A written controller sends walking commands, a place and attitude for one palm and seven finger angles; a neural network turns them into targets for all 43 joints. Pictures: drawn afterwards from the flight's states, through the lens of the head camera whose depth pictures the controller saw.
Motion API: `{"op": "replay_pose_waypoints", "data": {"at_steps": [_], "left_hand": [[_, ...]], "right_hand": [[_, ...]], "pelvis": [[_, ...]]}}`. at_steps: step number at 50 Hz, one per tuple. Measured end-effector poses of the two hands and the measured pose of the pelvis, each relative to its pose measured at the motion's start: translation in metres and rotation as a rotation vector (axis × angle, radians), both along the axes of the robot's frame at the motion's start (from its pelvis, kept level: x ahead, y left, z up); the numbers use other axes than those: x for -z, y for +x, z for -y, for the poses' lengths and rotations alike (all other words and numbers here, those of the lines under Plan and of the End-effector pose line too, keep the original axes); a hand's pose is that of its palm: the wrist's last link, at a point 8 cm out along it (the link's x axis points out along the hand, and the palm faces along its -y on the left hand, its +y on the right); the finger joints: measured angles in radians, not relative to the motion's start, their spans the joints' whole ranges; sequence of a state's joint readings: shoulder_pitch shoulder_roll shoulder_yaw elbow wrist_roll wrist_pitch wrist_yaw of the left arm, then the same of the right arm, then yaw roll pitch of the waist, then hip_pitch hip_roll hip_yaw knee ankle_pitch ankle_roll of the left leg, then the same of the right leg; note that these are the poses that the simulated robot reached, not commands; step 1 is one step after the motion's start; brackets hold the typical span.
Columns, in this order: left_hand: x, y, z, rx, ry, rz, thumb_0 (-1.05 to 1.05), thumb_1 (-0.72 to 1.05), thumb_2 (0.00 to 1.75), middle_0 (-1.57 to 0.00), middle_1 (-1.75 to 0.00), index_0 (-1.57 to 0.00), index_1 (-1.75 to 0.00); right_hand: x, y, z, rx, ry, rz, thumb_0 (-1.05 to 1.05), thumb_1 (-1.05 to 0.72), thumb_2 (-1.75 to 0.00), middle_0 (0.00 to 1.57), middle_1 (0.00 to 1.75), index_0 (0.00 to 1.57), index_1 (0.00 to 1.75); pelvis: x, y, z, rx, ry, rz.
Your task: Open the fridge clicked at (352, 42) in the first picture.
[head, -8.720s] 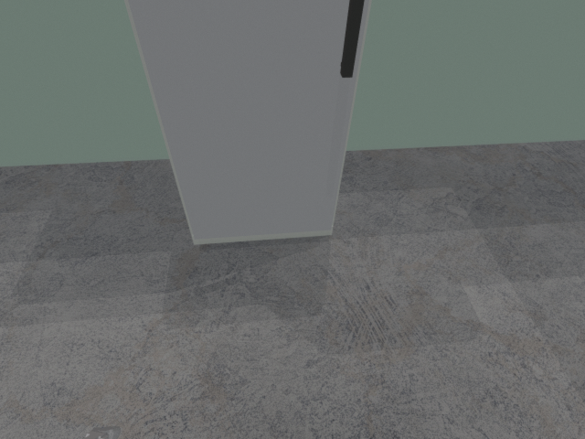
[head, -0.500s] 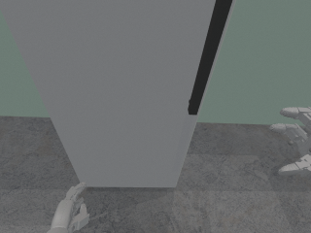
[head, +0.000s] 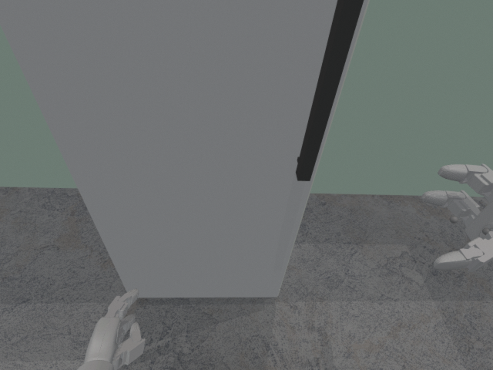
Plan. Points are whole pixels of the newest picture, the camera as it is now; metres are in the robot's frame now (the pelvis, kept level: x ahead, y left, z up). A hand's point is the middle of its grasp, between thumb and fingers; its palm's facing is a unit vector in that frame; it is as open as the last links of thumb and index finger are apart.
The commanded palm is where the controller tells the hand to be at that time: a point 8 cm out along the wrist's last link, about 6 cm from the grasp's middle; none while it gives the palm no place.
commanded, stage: move the hooked fingers beside the handle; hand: right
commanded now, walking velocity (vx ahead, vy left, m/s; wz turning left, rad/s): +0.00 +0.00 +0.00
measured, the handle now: (321, 92) +0.53 -0.12 +0.23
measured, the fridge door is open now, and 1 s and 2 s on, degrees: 0 0 0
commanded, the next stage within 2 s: none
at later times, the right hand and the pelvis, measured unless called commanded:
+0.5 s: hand (410, 183) +0.35 -0.24 +0.18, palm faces +0.00 +1.00 -0.02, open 14.0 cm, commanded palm +0.33 -0.28 +0.18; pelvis +0.00 -0.01 +0.00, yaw +1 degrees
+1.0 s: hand (380, 159) +0.42 -0.22 +0.17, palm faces -0.01 +1.00 +0.00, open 14.0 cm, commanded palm +0.40 -0.26 +0.17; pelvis +0.01 +0.00 +0.00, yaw +1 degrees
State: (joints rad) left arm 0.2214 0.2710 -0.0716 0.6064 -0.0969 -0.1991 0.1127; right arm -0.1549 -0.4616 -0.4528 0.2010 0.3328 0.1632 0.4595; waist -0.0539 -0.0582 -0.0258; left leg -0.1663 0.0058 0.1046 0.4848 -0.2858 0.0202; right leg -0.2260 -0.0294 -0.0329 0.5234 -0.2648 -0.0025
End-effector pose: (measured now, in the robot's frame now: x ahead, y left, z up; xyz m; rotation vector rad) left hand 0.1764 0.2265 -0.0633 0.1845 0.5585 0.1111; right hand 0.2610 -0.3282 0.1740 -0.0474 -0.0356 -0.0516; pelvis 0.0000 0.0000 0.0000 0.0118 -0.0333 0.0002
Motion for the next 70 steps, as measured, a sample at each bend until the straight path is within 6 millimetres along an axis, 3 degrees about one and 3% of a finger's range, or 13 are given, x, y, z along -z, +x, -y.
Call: {"op": "replay_pose_waypoints", "data": {"at_steps": [15,42,58,70], "left_hand": [[0.005,-0.020,0.001,-0.045,0.002,-0.050,0.02,0.90,0.90,-0.20,-0.30,-0.20,-0.30],[0.017,-0.039,-0.014,-0.110,0.019,-0.172,0.02,0.90,0.90,-0.20,-0.30,-0.20,-0.30],[0.034,-0.088,-0.031,-0.184,0.044,-0.341,0.01,0.90,0.90,-0.20,-0.30,-0.20,-0.30],[0.044,-0.126,-0.033,-0.241,0.036,-0.457,0.01,0.90,0.90,-0.20,-0.30,-0.20,-0.30]], "right_hand": [[0.001,0.051,-0.024,-0.045,0.019,-0.018,-0.01,0.50,-0.30,0.30,1.20,0.30,1.20],[0.000,0.109,-0.050,-0.049,0.048,-0.035,-0.01,0.50,-0.30,0.30,1.20,0.30,1.20],[0.003,0.165,-0.075,-0.073,0.051,-0.059,-0.01,0.50,-0.30,0.29,1.20,0.30,1.20],[0.006,0.193,-0.088,-0.069,0.057,-0.057,-0.01,0.50,-0.30,0.29,1.20,0.30,1.20]], "pelvis": [[-0.001,-0.001,0.007,-0.012,-0.003,-0.017],[-0.002,0.006,0.006,-0.022,-0.005,-0.048],[0.000,0.008,0.005,-0.027,-0.004,-0.096],[0.002,0.013,0.006,-0.043,-0.005,-0.129]]}}
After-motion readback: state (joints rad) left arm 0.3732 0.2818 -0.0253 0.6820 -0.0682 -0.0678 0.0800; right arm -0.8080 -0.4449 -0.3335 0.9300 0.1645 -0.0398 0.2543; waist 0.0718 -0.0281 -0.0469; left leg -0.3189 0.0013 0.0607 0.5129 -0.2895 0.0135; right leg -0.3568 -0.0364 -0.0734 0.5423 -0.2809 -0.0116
